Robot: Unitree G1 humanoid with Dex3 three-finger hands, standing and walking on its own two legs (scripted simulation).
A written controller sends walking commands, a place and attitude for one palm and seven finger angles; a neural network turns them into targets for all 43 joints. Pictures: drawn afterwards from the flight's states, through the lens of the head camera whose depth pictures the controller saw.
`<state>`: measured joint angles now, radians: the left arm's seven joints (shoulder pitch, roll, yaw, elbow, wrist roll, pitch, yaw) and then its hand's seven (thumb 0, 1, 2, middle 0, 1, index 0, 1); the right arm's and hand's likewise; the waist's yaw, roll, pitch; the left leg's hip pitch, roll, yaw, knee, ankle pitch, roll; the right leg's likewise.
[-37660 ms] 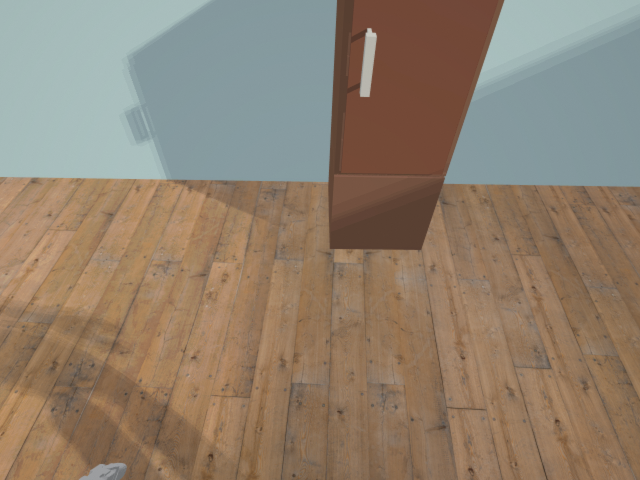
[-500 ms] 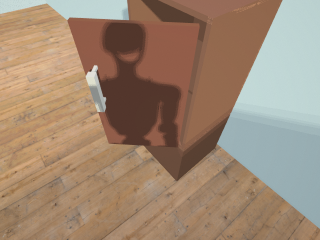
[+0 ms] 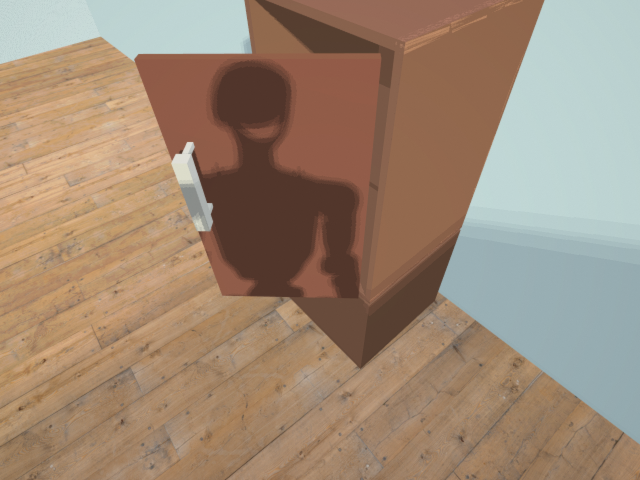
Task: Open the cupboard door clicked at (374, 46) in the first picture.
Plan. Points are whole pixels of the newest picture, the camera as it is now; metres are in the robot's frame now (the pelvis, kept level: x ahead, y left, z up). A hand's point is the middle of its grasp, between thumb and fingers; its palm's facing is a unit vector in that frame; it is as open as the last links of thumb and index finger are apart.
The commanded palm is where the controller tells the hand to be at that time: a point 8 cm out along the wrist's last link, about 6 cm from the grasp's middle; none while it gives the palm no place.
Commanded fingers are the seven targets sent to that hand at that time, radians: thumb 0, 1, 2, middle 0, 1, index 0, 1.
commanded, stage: come to a stop and stand still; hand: left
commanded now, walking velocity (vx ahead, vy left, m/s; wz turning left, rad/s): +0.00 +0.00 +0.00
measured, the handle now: (197, 187) +0.56 +0.26 +0.04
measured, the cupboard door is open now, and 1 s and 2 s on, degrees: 46 46 46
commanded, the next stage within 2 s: look again from close up in 0.24 s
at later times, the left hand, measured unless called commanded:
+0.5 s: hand out of the picture +0.01 +0.16 -0.17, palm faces +0.02 -0.98 -0.19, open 7.4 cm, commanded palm none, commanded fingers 0.00 0.90 0.90 -0.20 -0.30 -0.20 -0.30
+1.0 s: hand out of the picture +0.02 +0.17 -0.17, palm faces +0.02 -0.98 -0.20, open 7.4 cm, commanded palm +0.10 +0.22 -0.07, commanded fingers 0.00 0.85 0.88 -0.20 -0.33 -0.20 -0.33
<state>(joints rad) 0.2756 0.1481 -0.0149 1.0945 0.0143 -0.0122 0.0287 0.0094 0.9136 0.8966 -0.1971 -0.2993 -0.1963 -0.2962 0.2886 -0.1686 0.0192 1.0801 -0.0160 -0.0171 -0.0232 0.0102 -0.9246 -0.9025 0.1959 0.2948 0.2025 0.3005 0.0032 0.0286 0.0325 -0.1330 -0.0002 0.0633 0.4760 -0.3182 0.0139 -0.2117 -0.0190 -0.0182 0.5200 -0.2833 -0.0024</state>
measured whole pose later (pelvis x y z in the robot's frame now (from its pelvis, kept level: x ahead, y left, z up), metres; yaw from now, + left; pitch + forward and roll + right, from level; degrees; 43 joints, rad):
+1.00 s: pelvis +0.01 -0.01 +0.00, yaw +0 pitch +0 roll +0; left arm 0.25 0.16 0.00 1.11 0.02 -0.02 0.04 0.01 0.92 0.90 -0.20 -0.30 -0.20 -0.30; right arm 0.26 -0.15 0.01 1.13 -0.01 -0.02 -0.03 0.00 -0.91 -0.90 0.20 0.29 0.20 0.30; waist 0.01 0.00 0.05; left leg -0.13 0.02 0.06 0.46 -0.31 0.00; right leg -0.20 0.00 -0.03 0.48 -0.27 -0.02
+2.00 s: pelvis -0.04 +0.00 -0.05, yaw +3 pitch +10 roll -2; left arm 0.24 0.32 0.29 0.12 -0.32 -0.32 -0.37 0.01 -0.09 0.47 -0.27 -0.94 -0.27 -0.93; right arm 0.30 -0.29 0.01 0.57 0.04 -0.26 -0.07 0.02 -0.90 -0.90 0.20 0.30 0.21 0.30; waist -0.01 0.01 -0.08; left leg -0.68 0.02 0.00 0.99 -0.48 0.02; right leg -0.69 -0.02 -0.08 0.93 -0.41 -0.01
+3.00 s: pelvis -0.03 +0.00 -0.03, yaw +2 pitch +6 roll -1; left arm -0.07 0.42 0.44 0.42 -0.34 -0.22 -0.52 -0.01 -0.50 0.30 -0.30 -1.20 -0.30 -1.20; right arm 0.30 -0.28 0.05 0.56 0.04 -0.20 -0.09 0.01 -0.90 -0.90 0.20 0.30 0.21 0.30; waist 0.01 0.02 -0.05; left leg -0.49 0.02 0.01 0.79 -0.41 0.01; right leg -0.51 -0.01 -0.07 0.75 -0.34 -0.01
